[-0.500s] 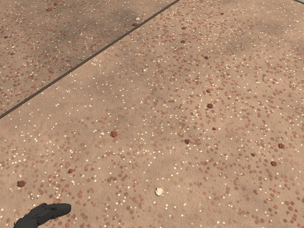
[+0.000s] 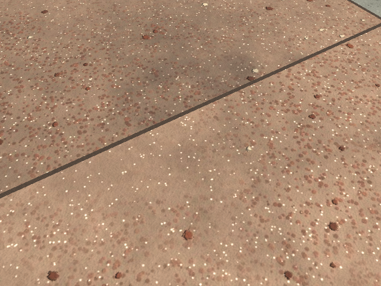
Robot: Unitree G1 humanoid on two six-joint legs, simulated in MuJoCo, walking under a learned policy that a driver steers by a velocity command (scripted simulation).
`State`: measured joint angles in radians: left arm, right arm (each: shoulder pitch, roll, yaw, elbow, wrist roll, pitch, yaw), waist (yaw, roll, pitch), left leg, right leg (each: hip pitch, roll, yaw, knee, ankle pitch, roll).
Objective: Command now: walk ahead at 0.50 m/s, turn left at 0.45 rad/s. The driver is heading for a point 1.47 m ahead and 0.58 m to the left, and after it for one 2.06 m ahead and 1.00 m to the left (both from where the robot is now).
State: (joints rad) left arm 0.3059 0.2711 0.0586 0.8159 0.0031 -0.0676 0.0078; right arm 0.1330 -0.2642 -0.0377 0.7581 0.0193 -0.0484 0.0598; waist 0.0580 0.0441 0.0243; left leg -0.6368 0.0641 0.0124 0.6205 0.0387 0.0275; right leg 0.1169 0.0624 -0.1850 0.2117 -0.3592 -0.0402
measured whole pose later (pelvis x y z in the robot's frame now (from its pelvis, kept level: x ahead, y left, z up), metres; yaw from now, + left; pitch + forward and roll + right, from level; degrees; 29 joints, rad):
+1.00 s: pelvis +0.55 +0.10 +0.00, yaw +36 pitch +2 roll -2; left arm 0.33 0.31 0.07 0.86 -0.02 -0.07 0.00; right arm 0.08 -0.28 -0.05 0.58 0.02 -0.02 0.05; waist 0.10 0.03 0.04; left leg -0.62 0.06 0.02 0.65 -0.07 0.04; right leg 0.09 -0.02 -0.22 0.27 -0.38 0.03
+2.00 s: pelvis +1.03 +0.46 +0.01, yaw +25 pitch +2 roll +0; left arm 0.35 0.30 0.06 0.75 -0.03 -0.03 0.01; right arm 0.05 -0.28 -0.03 0.65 0.00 -0.10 0.01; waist 0.09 0.03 0.02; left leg -0.55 0.01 -0.11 0.51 0.00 -0.06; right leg -0.11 0.12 0.20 0.42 -0.33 -0.06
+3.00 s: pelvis +1.41 +0.57 +0.01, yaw +17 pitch +1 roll -2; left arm 0.12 0.28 0.07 0.78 0.00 0.00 0.02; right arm 0.17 -0.29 -0.07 0.77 0.01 0.06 0.00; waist 0.00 0.01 0.05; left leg -0.42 0.08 0.03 0.73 -0.32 -0.03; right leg -0.22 -0.04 -0.22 0.43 -0.21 -0.02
